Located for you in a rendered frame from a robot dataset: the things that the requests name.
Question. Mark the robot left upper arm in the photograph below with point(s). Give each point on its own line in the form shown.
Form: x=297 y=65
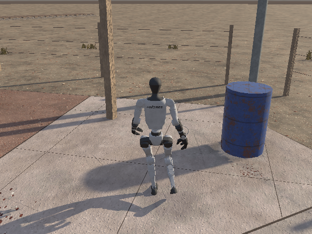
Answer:
x=138 y=109

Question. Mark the robot left forearm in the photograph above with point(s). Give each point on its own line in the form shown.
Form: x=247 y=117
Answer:
x=134 y=126

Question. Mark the humanoid robot head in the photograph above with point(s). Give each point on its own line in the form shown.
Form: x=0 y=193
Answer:
x=155 y=85

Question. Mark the robot right upper arm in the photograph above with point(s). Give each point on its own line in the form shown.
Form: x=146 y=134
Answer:
x=173 y=111

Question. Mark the left robot hand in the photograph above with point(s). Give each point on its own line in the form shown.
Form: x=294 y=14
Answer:
x=138 y=129

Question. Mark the left robot foot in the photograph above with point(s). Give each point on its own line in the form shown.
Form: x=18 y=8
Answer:
x=154 y=191

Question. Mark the robot right forearm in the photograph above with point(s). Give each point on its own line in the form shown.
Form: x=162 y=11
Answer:
x=181 y=130

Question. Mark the right robot hand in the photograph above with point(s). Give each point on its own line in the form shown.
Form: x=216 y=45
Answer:
x=185 y=142

